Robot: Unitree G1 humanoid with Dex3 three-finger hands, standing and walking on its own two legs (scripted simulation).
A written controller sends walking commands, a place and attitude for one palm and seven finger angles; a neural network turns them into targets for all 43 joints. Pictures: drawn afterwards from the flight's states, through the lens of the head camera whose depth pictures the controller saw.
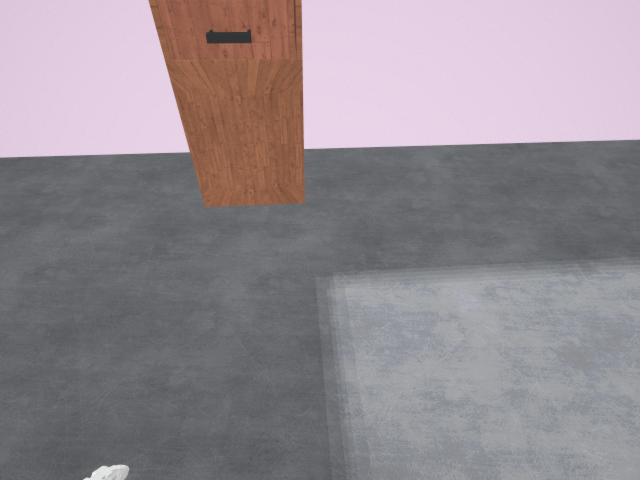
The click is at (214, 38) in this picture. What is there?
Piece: drawer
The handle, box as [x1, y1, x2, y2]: [206, 30, 251, 43]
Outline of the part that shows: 206,33 207,43 250,42 251,40 250,30 247,30 246,32 213,32 212,30 209,30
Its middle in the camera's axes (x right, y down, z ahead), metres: -0.30 -0.66 +1.25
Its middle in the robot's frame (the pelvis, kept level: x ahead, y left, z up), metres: +1.36 +0.36 +0.00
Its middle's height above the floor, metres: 0.77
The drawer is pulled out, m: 0.00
